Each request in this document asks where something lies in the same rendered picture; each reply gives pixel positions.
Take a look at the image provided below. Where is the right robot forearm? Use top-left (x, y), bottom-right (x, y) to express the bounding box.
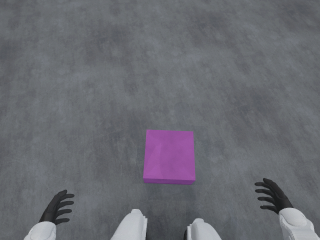
top-left (278, 207), bottom-right (320, 240)

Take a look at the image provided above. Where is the left robot forearm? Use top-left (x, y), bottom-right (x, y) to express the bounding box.
top-left (24, 221), bottom-right (56, 240)

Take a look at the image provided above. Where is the robot left hand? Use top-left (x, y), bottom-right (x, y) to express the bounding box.
top-left (38, 189), bottom-right (75, 225)

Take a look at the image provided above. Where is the robot thigh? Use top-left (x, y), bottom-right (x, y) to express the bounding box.
top-left (110, 213), bottom-right (148, 240)
top-left (187, 222), bottom-right (222, 240)

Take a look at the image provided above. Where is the carton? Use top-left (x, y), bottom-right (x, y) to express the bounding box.
top-left (143, 129), bottom-right (196, 185)

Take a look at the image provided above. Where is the robot right thigh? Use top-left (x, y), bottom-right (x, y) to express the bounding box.
top-left (187, 222), bottom-right (222, 240)

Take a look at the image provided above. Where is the robot right hand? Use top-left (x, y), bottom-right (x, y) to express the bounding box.
top-left (255, 178), bottom-right (294, 215)

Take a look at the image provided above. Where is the robot left thigh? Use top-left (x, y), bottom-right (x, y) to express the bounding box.
top-left (110, 213), bottom-right (148, 240)

